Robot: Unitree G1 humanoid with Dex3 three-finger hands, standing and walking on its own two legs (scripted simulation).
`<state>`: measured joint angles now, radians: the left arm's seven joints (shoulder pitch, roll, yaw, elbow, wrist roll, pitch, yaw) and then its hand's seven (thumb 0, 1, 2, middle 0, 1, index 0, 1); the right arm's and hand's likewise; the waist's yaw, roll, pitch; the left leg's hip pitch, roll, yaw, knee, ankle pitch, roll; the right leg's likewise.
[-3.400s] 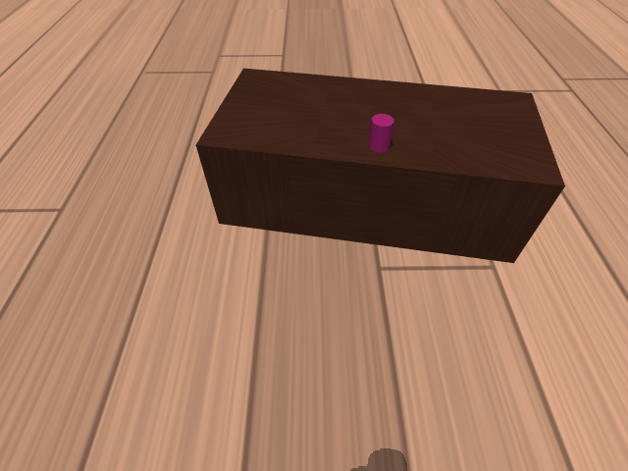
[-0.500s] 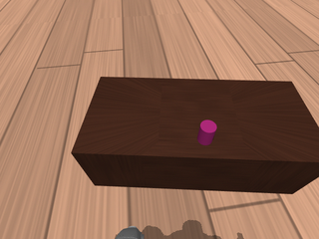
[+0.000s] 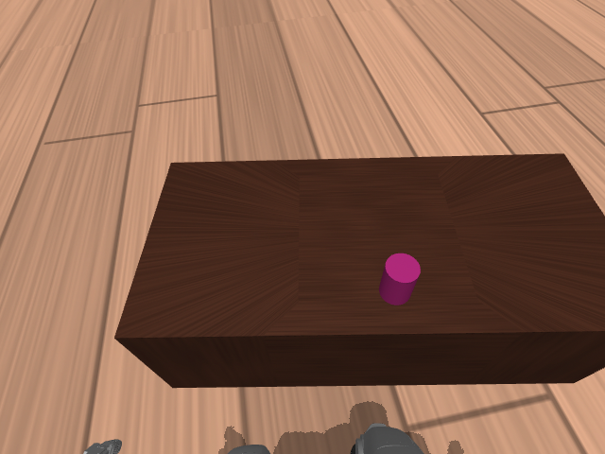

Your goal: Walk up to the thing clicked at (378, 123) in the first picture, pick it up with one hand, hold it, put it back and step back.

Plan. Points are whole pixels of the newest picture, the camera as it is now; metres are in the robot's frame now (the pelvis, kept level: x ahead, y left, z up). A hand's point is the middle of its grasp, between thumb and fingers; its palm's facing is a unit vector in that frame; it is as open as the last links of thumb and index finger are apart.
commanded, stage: walk up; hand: right
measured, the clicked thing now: (398, 279) +0.49 -0.19 -0.27
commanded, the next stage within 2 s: stand in 1.48 s
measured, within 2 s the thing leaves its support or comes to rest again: neither
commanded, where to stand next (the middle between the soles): +0.08 +0.01 m, yaw +1 degrees
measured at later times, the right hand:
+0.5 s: hand out of the picture +0.11 -0.25 -0.12, palm faces -0.05 +0.93 -0.37, open 7.4 cm
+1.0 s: hand out of the picture +0.13 -0.25 -0.13, palm faces -0.05 +0.94 -0.33, open 7.4 cm
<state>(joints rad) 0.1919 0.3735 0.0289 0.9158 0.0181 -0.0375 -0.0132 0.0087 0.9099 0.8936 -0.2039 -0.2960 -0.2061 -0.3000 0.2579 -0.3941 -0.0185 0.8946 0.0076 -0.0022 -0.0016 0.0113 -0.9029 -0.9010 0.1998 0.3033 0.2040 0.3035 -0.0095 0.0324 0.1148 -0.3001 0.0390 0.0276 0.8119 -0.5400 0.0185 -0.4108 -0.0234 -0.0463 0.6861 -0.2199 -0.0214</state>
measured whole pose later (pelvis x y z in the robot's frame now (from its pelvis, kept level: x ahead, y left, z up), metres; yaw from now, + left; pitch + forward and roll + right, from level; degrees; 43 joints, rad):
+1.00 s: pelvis +0.04 +0.00 +0.03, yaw +1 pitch -2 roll +0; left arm 0.06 0.33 0.02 1.18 0.02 -0.01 -0.01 0.01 0.91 0.89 -0.20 -0.30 -0.21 -0.30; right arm 0.08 -0.35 -0.01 1.15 -0.01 0.00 0.00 0.01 -0.90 -0.90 0.20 0.30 0.20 0.30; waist 0.01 0.01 0.05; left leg -0.04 0.02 0.01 0.32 -0.23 -0.02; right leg -0.18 -0.03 -0.07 0.33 -0.11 0.00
